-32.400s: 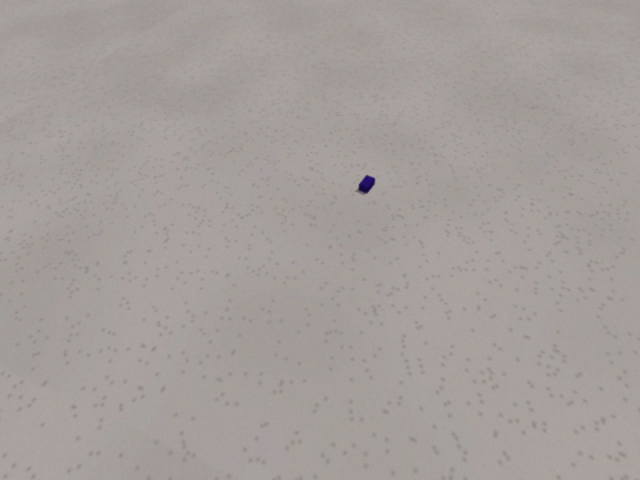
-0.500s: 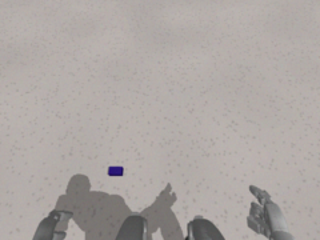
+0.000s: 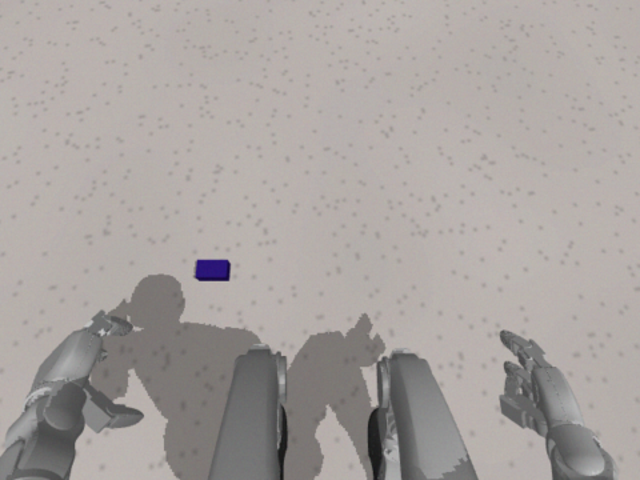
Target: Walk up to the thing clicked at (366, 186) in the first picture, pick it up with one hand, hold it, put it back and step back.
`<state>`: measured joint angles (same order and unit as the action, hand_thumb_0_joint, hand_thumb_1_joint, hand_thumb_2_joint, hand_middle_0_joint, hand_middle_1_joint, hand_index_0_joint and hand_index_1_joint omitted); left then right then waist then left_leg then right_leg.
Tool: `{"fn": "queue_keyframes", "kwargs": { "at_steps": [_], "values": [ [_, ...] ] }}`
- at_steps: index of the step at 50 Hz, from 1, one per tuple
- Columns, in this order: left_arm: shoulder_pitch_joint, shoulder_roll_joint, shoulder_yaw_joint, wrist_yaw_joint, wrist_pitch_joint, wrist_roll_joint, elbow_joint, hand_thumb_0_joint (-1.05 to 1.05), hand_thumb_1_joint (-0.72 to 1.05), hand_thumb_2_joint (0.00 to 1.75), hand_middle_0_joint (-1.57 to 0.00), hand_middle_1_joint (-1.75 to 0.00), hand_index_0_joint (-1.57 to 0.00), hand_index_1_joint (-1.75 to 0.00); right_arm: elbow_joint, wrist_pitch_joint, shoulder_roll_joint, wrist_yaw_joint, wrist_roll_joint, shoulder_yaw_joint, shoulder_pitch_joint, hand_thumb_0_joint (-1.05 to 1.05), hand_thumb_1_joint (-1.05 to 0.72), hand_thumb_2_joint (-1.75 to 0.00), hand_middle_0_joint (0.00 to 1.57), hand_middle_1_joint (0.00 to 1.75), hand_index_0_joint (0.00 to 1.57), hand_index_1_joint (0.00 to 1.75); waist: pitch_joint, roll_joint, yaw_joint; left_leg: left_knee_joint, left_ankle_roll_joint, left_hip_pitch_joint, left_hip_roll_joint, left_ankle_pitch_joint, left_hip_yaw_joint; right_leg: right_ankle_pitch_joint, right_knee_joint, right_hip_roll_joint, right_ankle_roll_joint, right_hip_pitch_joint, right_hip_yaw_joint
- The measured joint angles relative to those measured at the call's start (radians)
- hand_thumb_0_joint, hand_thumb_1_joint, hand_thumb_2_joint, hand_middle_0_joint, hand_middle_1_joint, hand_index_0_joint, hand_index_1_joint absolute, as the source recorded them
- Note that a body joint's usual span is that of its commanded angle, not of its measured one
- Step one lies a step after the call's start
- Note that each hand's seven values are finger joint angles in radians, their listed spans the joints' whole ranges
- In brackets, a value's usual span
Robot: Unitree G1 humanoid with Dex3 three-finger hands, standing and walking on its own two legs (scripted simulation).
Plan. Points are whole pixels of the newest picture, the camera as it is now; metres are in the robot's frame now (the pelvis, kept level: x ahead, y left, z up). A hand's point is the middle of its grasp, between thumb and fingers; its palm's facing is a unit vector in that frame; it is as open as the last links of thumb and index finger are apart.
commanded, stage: rise first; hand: left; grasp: from above
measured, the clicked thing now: (213, 270) +0.49 +0.29 -0.54
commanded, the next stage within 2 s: none
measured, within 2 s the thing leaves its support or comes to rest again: neither
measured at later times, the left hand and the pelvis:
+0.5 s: hand (148, 321) +0.33 +0.34 -0.31, palm faces -0.48 -0.20 -0.85, open 12.8 cm; pelvis -0.07 +0.00 -0.18, yaw -5 degrees
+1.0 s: hand (161, 297) +0.39 +0.35 -0.38, palm faces -0.46 -0.04 -0.89, open 12.2 cm; pelvis -0.05 +0.01 -0.23, yaw -8 degrees
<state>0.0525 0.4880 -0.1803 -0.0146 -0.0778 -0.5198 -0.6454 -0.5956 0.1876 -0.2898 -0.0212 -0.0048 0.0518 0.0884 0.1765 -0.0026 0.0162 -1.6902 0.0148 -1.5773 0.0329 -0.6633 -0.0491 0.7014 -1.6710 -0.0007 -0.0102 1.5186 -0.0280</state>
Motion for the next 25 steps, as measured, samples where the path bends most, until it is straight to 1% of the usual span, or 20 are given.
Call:
{"fn": "queue_keyframes", "kwargs": {
  "at_steps": [5,9,12,18,21,25],
  "values": [
    [0.141,0.055,-0.023,0.021,-0.085,-0.116,-0.069,0.0,-0.42,0.87,-0.29,-0.86,-0.27,-0.88,-0.037,-0.025,-0.012,-0.017,-0.004,0.008,-0.032,0.0,-0.95,-0.91,0.2,0.3,0.2,0.3,-0.021,-0.006,-0.007,-0.157,0.004,-0.179,0.003,-0.016,-0.011,0.018,-0.158,0.006,0.003,0.178,-0.004],
    [0.264,0.102,-0.036,0.036,-0.133,-0.203,-0.168,0.0,-0.41,0.86,-0.29,-0.87,-0.28,-0.88,-0.071,-0.049,-0.013,-0.033,-0.013,0.007,-0.043,0.0,-0.95,-0.91,0.2,0.3,0.2,0.3,-0.044,-0.008,-0.015,-0.262,0.006,-0.3,0.008,-0.013,-0.022,0.013,-0.262,0.015,0.005,0.299,-0.01],
    [0.35,0.143,-0.043,0.038,-0.172,-0.273,-0.246,0.0,-0.39,0.86,-0.3,-0.86,-0.29,-0.87,-0.095,-0.066,-0.008,-0.044,-0.024,-0.001,-0.037,0.0,-0.95,-0.91,0.2,0.3,0.2,0.3,-0.059,-0.003,-0.015,-0.335,0.008,-0.38,0.011,-0.005,-0.034,0.003,-0.331,0.02,0.005,0.379,-0.016],
    [0.477,0.223,-0.046,0.053,-0.269,-0.393,-0.359,0.0,-0.35,0.84,-0.31,-0.84,-0.31,-0.84,-0.132,-0.095,0.003,-0.055,-0.044,-0.017,-0.008,0.0,-0.94,-0.91,0.2,0.3,0.2,0.3,-0.093,0.009,0.009,-0.463,0.009,-0.508,0.007,0.018,-0.06,-0.022,-0.449,0.025,0.003,0.497,-0.034],
    [0.519,0.256,-0.054,0.082,-0.317,-0.448,-0.401,0.0,-0.33,0.84,-0.31,-0.82,-0.31,-0.83,-0.141,-0.113,0.004,-0.061,-0.054,-0.026,0.008,0.0,-0.93,-0.9,0.2,0.3,0.2,0.3,-0.107,0.011,0.026,-0.515,0.006,-0.559,0.005,0.028,-0.072,-0.033,-0.491,0.027,-0.001,0.54,-0.042],
    [0.568,0.292,-0.065,0.141,-0.356,-0.526,-0.456,0.0,-0.3,0.84,-0.3,-0.8,-0.3,-0.8,-0.153,-0.137,0.004,-0.068,-0.069,-0.04,0.021,0.0,-0.9,-0.9,0.2,0.3,0.2,0.3,-0.123,0.014,0.05,-0.569,0.001,-0.607,0.001,0.035,-0.084,-0.04,-0.534,0.029,-0.008,0.577,-0.05]
  ]
}}
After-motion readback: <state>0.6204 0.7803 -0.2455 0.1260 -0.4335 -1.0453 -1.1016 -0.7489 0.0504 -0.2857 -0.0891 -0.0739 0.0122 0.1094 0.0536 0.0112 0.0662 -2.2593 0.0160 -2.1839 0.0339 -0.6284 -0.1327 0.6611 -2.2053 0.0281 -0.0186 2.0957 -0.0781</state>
